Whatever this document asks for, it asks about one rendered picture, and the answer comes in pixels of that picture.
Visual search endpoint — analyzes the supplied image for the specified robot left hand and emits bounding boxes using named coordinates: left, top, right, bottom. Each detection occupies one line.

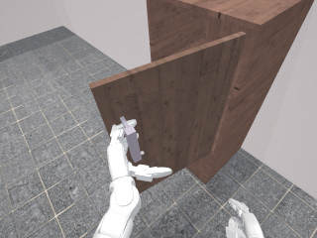
left=107, top=119, right=172, bottom=182

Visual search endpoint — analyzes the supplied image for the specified cupboard door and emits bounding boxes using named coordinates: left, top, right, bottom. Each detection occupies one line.
left=89, top=32, right=247, bottom=193

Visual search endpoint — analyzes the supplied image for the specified robot right hand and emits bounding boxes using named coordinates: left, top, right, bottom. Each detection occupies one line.
left=225, top=198, right=264, bottom=238

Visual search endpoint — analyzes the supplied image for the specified handle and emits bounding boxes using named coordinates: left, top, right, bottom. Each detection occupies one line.
left=120, top=116, right=142, bottom=163

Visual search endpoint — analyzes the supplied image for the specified robot left forearm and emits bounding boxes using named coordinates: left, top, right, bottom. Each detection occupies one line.
left=92, top=176, right=142, bottom=238

